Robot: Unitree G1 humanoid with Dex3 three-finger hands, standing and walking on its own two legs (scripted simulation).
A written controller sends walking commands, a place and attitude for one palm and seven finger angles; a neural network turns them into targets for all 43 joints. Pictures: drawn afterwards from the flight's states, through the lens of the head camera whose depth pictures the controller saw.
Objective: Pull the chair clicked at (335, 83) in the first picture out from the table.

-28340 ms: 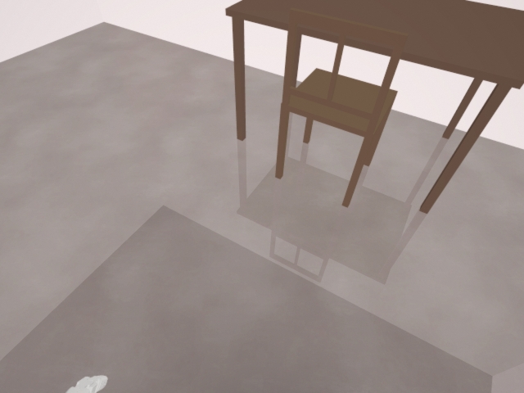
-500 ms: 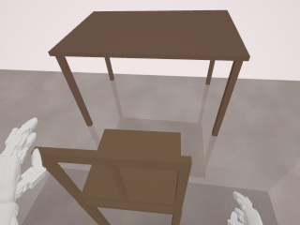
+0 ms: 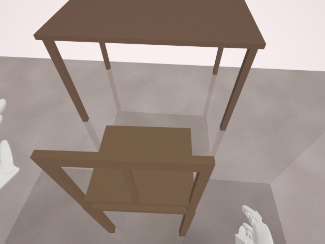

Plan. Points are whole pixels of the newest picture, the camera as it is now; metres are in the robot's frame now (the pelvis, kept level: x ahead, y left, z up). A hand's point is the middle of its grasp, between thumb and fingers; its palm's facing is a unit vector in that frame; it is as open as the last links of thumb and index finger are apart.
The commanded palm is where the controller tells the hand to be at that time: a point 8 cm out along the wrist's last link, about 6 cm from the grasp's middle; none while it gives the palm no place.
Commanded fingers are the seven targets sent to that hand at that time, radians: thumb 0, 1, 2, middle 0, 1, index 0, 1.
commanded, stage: step back with the hand held close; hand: left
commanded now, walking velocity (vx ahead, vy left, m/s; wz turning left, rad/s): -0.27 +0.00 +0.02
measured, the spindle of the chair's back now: (131, 185) +0.28 +0.12 -0.09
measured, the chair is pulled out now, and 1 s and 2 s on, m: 0.59 0.59 0.59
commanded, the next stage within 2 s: stop stepping back and stand still in 0.96 s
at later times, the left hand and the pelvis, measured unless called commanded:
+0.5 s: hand out of the picture +0.13 +0.27 +0.18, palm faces +0.46 -0.69 -0.56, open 7.4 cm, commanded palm +0.07 +0.29 +0.18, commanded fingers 0.00 0.90 0.90 -0.20 -0.30 -0.20 -0.30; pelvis -0.06 -0.01 +0.00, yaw +1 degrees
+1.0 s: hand out of the picture +0.00 +0.26 +0.19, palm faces +0.42 -0.77 -0.48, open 7.4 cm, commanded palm -0.06 +0.30 +0.18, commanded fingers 0.00 0.90 0.90 -0.20 -0.30 -0.20 -0.30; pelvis -0.19 +0.00 +0.00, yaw +0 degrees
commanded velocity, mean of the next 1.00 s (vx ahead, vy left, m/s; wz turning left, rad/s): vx -0.36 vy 0.00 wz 0.00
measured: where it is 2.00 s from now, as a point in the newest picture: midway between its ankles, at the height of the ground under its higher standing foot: outside the picture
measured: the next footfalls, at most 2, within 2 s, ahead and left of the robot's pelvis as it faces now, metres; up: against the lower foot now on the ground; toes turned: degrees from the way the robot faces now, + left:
right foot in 0.42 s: -0.01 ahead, -0.14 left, +0.00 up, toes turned -2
left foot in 0.72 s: -0.06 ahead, +0.12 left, +0.00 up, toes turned +0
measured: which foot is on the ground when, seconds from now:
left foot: down 0.00-0.58, up 0.60-0.70, down 0.72-1.00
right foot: down 0.00-0.28, up 0.30-0.40, down 0.42-0.74, up 0.76-1.00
